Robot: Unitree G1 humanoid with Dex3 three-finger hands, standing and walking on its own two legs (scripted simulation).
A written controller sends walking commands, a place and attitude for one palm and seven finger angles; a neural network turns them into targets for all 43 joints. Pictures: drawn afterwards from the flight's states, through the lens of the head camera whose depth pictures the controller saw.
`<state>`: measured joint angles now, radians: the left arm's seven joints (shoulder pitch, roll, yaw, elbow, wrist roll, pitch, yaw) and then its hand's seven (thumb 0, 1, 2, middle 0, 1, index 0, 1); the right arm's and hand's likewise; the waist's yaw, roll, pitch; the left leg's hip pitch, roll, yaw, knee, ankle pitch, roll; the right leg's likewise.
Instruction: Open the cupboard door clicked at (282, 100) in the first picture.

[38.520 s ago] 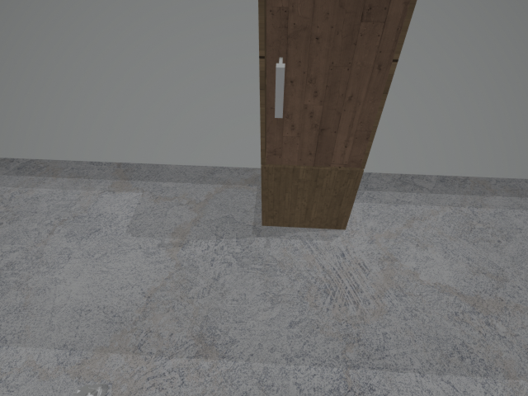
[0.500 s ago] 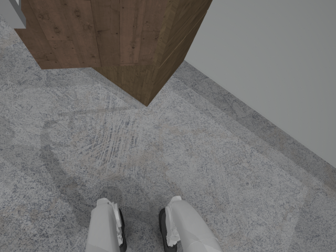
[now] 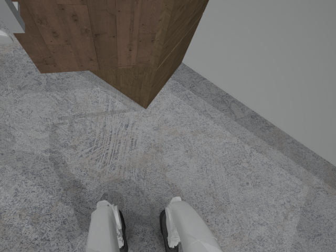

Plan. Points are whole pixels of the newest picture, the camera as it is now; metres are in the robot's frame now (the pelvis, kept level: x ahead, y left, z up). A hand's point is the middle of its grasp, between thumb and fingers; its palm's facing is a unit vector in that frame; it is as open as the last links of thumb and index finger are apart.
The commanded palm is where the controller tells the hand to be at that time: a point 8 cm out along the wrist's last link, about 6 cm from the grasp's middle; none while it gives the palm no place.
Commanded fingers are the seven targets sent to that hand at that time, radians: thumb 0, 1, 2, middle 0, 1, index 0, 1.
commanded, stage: slide the fingers in behind the handle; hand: left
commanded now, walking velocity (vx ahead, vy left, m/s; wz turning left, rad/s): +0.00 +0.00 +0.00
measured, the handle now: out of the picture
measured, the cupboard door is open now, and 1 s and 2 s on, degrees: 45 44 44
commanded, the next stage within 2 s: close the thumb around the handle in 1.02 s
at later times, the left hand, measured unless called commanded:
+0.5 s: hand (2, 3) +0.59 +0.23 +0.09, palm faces +0.07 -1.00 +0.01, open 14.0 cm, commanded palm +0.58 +0.25 +0.09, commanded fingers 0.00 -0.50 0.30 -0.30 -1.20 -0.30 -1.20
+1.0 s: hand (8, 4) +0.58 +0.22 +0.09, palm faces +0.08 -1.00 +0.00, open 14.0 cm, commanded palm +0.57 +0.25 +0.09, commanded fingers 0.00 -0.50 0.30 -0.30 -1.20 -0.30 -1.20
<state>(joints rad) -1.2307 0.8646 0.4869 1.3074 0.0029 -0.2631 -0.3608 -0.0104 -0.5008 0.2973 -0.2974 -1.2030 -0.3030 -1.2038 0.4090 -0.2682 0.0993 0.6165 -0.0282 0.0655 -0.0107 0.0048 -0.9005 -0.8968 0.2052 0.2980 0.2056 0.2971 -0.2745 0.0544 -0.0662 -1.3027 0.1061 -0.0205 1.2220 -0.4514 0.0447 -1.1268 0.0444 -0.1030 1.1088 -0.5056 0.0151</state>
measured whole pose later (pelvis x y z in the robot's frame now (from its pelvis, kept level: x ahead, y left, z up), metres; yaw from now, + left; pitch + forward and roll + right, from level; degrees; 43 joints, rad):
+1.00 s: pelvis +0.01 -0.01 +0.01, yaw +1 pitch +29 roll -7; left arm -1.18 0.74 0.47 1.30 -0.01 -0.30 -0.27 -0.01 -0.50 0.30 -0.30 -1.20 -0.30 -1.20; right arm 0.41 -0.27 0.07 0.64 -0.03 0.06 0.01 0.00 -0.90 -0.90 0.20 0.30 0.20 0.30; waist -0.26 0.06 -0.08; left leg -1.25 0.11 -0.02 1.20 -0.46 0.02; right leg -1.09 0.05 -0.10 1.10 -0.52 0.00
